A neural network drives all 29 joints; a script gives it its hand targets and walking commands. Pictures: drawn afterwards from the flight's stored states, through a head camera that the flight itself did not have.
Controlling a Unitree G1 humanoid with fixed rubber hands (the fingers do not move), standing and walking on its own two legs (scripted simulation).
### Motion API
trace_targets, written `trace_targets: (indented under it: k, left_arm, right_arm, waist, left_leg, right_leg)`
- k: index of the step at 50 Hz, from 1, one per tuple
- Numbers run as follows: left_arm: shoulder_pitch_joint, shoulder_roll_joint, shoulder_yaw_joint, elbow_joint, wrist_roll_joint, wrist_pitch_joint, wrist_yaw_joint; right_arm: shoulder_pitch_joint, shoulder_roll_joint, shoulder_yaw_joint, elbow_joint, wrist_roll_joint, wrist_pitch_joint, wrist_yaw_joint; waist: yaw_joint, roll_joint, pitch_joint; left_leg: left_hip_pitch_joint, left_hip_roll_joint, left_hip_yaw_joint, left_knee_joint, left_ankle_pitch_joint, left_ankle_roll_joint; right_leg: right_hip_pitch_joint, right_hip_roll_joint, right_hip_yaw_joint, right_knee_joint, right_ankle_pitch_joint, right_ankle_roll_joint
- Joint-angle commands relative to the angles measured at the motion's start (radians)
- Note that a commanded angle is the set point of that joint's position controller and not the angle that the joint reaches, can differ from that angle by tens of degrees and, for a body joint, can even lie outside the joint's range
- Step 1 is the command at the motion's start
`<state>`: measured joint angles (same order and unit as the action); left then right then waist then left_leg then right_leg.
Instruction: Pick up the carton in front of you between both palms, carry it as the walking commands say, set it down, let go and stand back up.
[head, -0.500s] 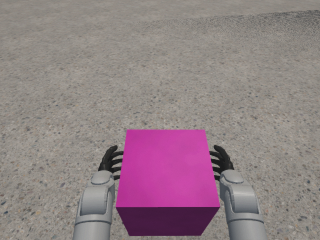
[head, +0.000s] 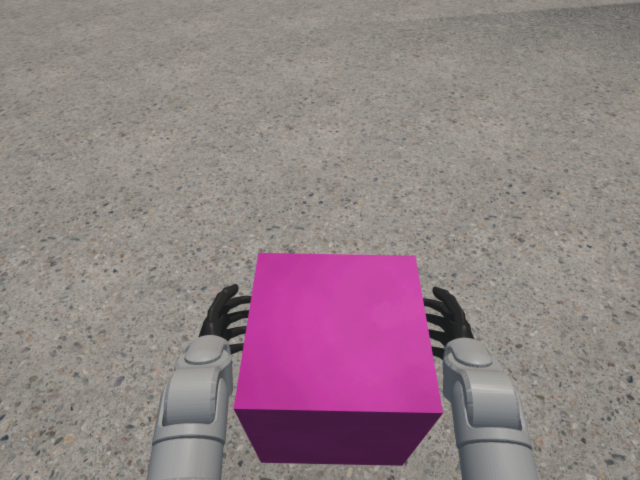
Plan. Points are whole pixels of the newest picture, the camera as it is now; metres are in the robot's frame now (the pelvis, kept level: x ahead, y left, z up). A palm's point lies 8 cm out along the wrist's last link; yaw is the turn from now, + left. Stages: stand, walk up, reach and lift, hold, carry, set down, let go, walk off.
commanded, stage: carry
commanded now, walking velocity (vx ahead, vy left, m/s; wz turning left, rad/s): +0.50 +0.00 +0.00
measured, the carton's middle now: (334, 364) +0.30 +0.00 -0.05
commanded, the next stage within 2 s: none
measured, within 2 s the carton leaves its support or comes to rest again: neither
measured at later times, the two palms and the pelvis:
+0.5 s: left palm (220, 232) +0.50 +0.18 +0.01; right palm (401, 237) +0.48 -0.11 +0.02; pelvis +0.21 +0.06 +0.01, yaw -4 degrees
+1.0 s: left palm (235, 173) +0.63 +0.17 +0.04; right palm (397, 174) +0.63 -0.12 +0.04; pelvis +0.34 +0.03 +0.00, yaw -2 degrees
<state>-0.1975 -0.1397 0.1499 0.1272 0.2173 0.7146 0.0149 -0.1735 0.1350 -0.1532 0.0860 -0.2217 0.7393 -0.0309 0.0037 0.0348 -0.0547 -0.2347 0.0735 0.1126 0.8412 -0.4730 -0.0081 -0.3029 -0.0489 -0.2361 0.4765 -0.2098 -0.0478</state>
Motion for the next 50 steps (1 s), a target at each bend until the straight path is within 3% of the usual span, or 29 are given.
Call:
trace_targets:
  k: [1, 2, 3, 7, 11, 13, 15, 16, 17, 18, 19, 20, 21, 23, 26, 29, 31, 32, 33, 34, 35, 38, 40, 44, 50]
  left_arm:
    - [-0.353, -0.861, -0.556, -0.100, -0.238, -0.027, -0.204]
    - [-0.385, -0.862, -0.584, -0.135, -0.256, -0.033, -0.203]
    - [-0.416, -0.865, -0.610, -0.166, -0.271, -0.037, -0.203]
    - [-0.406, -0.829, -0.639, -0.208, -0.288, -0.030, -0.196]
    - [-0.311, -0.770, -0.564, -0.133, -0.226, -0.013, -0.182]
    - [-0.314, -0.771, -0.554, -0.122, -0.215, -0.016, -0.178]
    - [-0.333, -0.782, -0.552, -0.110, -0.210, -0.017, -0.175]
    - [-0.333, -0.792, -0.550, -0.097, -0.204, -0.016, -0.174]
    - [-0.340, -0.791, -0.548, -0.099, -0.203, -0.010, -0.175]
    - [-0.353, -0.785, -0.563, -0.103, -0.206, -0.005, -0.179]
    - [-0.335, -0.791, -0.569, -0.093, -0.212, -0.010, -0.184]
    - [-0.339, -0.809, -0.579, -0.104, -0.220, -0.023, -0.190]
    - [-0.341, -0.833, -0.587, -0.099, -0.226, -0.040, -0.194]
    - [-0.347, -0.866, -0.611, -0.115, -0.240, -0.075, -0.194]
    - [-0.335, -0.890, -0.643, -0.145, -0.253, -0.104, -0.186]
    - [-0.348, -0.871, -0.682, -0.214, -0.268, -0.093, -0.178]
    - [-0.355, -0.849, -0.687, -0.242, -0.275, -0.064, -0.175]
    - [-0.346, -0.828, -0.669, -0.234, -0.268, -0.044, -0.176]
    - [-0.339, -0.799, -0.644, -0.216, -0.256, -0.024, -0.178]
    - [-0.328, -0.781, -0.618, -0.195, -0.240, -0.013, -0.179]
    - [-0.294, -0.770, -0.579, -0.149, -0.227, -0.006, -0.180]
    - [-0.260, -0.755, -0.488, -0.046, -0.184, -0.002, -0.186]
    - [-0.290, -0.783, -0.496, -0.047, -0.195, -0.009, -0.192]
    - [-0.346, -0.832, -0.532, -0.069, -0.221, -0.018, -0.200]
    - [-0.373, -0.853, -0.574, -0.107, -0.243, -0.023, -0.199]
  right_arm:
    - [-0.426, 0.854, 0.594, -0.090, 0.246, -0.042, 0.219]
    - [-0.428, 0.865, 0.601, -0.096, 0.256, -0.047, 0.221]
    - [-0.436, 0.875, 0.611, -0.108, 0.266, -0.053, 0.220]
    - [-0.410, 0.847, 0.633, -0.150, 0.266, -0.045, 0.197]
    - [-0.351, 0.774, 0.575, -0.112, 0.224, -0.035, 0.187]
    - [-0.370, 0.771, 0.571, -0.106, 0.226, -0.039, 0.190]
    - [-0.386, 0.780, 0.563, -0.082, 0.230, -0.042, 0.196]
    - [-0.387, 0.793, 0.556, -0.056, 0.230, -0.041, 0.199]
    - [-0.376, 0.793, 0.540, -0.036, 0.223, -0.039, 0.201]
    - [-0.347, 0.787, 0.523, -0.019, 0.214, -0.043, 0.202]
    - [-0.331, 0.800, 0.517, -0.014, 0.223, -0.050, 0.205]
    - [-0.324, 0.833, 0.520, -0.011, 0.230, -0.062, 0.207]
    - [-0.326, 0.852, 0.526, -0.011, 0.234, -0.077, 0.211]
    - [-0.358, 0.877, 0.555, -0.030, 0.246, -0.112, 0.218]
    - [-0.387, 0.891, 0.605, -0.073, 0.275, -0.144, 0.223]
    - [-0.388, 0.879, 0.647, -0.134, 0.292, -0.138, 0.219]
    - [-0.392, 0.848, 0.658, -0.171, 0.296, -0.108, 0.211]
    - [-0.375, 0.826, 0.649, -0.178, 0.287, -0.088, 0.206]
    - [-0.349, 0.800, 0.632, -0.177, 0.268, -0.066, 0.200]
    - [-0.334, 0.783, 0.628, -0.162, 0.255, -0.045, 0.195]
    - [-0.340, 0.769, 0.608, -0.151, 0.244, -0.030, 0.194]
    - [-0.366, 0.758, 0.556, -0.075, 0.222, -0.023, 0.197]
    - [-0.379, 0.793, 0.557, -0.059, 0.226, -0.028, 0.201]
    - [-0.390, 0.842, 0.563, -0.049, 0.233, -0.034, 0.208]
    - [-0.395, 0.852, 0.576, -0.070, 0.243, -0.042, 0.211]
  waist:
    - [0.026, -0.092, -0.290]
    - [0.020, -0.066, -0.268]
    - [0.019, -0.077, -0.261]
    - [0.017, -0.162, -0.235]
    - [0.020, -0.189, -0.188]
    - [0.020, -0.194, -0.172]
    - [0.005, -0.142, -0.174]
    - [-0.006, -0.097, -0.214]
    - [-0.024, 0.068, -0.249]
    - [-0.036, 0.299, -0.287]
    - [-0.030, 0.251, -0.285]
    - [-0.024, 0.161, -0.295]
    - [-0.018, 0.088, -0.318]
    - [-0.017, 0.070, -0.330]
    - [-0.015, 0.105, -0.352]
    - [-0.019, 0.131, -0.355]
    - [-0.007, 0.094, -0.338]
    - [-0.006, 0.064, -0.339]
    - [-0.013, -0.010, -0.348]
    - [-0.014, -0.094, -0.371]
    - [-0.009, -0.154, -0.353]
    - [-0.006, -0.108, -0.290]
    - [-0.005, -0.085, -0.310]
    - [-0.004, -0.062, -0.345]
    - [-0.004, -0.027, -0.349]
  left_leg:
    - [-0.472, 0.033, -0.096, 0.243, -0.047, 0.029]
    - [-0.438, 0.054, -0.096, 0.142, 0.002, 0.032]
    - [-0.384, 0.038, -0.067, 0.061, 0.055, 0.026]
    - [-0.323, 0.023, -0.002, -0.155, 0.200, 0.000]
    - [-0.249, 0.006, 0.060, -0.302, 0.319, -0.001]
    - [-0.182, 0.003, 0.088, -0.359, 0.336, -0.001]
    - [-0.002, -0.033, 0.149, -0.443, 0.345, 0.000]
    - [0.168, -0.014, 0.125, -0.447, 0.346, 0.014]
    - [0.307, 0.165, -0.124, -0.525, 0.394, 0.059]
    - [0.447, 0.341, -0.421, -0.567, 0.544, 0.192]
    - [0.436, 0.380, -0.430, -0.561, 0.758, 0.239]
    - [0.405, 0.362, -0.348, -0.533, 0.933, 0.237]
    - [0.398, 0.337, -0.270, -0.525, 0.947, 0.200]
    - [0.354, 0.281, -0.144, -0.552, 0.905, 0.140]
    - [0.309, 0.228, -0.021, -0.529, 0.938, 0.125]
    - [0.271, 0.199, 0.037, -0.489, 0.848, 0.110]
    - [0.198, 0.159, 0.060, -0.439, 0.654, 0.060]
    - [0.139, 0.147, 0.062, -0.409, 0.573, 0.037]
    - [0.066, 0.126, 0.066, -0.366, 0.449, 0.008]
    - [0.060, 0.083, 0.024, -0.392, 0.375, -0.014]
    - [0.082, 0.074, 0.020, -0.397, 0.341, -0.019]
    - [0.104, 0.087, 0.023, -0.367, 0.523, -0.024]
    - [0.110, 0.089, 0.022, -0.354, 0.617, -0.026]
    - [0.120, 0.080, 0.025, -0.336, 0.668, -0.035]
    - [0.175, 0.084, 0.017, -0.335, 0.793, -0.029]
  right_leg:
    - [0.553, -0.367, 0.525, -0.232, 0.201, -0.186]
    - [0.483, -0.341, 0.446, -0.267, 0.133, -0.137]
    - [0.426, -0.308, 0.375, -0.298, 0.097, -0.106]
    - [0.370, -0.258, 0.256, -0.357, -0.022, -0.100]
    - [0.324, -0.232, 0.172, -0.336, 0.034, -0.071]
    - [0.298, -0.220, 0.144, -0.297, 0.017, -0.049]
    - [0.221, -0.165, 0.067, -0.128, 0.037, -0.006]
    - [0.131, -0.133, 0.021, 0.019, 0.126, 0.027]
    - [-0.030, -0.064, -0.015, 0.272, 0.028, 0.087]
    - [-0.258, 0.030, 0.026, 0.486, -0.246, 0.114]
    - [-0.313, -0.006, 0.141, 0.591, -0.359, 0.089]
    - [-0.311, -0.027, 0.186, 0.619, -0.359, 0.074]
    - [-0.296, -0.059, 0.202, 0.567, -0.337, 0.063]
    - [-0.215, -0.052, 0.174, 0.363, -0.248, 0.058]
    - [-0.094, -0.010, 0.127, 0.180, -0.133, 0.058]
    - [0.001, -0.001, 0.071, 0.029, 0.040, 0.060]
    - [0.125, -0.026, 0.061, -0.139, 0.244, 0.061]
    - [0.211, -0.075, 0.087, -0.141, 0.292, 0.060]
    - [0.290, -0.169, 0.166, -0.107, 0.516, 0.057]
    - [0.320, -0.210, 0.199, -0.034, 0.646, 0.005]
    - [0.291, -0.209, 0.213, -0.044, 0.603, -0.006]
    - [0.234, -0.169, 0.163, -0.008, 0.714, 0.001]
    - [0.244, -0.158, 0.148, 0.028, 0.752, 0.003]
    - [0.257, -0.152, 0.145, 0.060, 0.810, 0.002]
    - [0.205, -0.123, 0.131, 0.077, 0.700, 0.018]
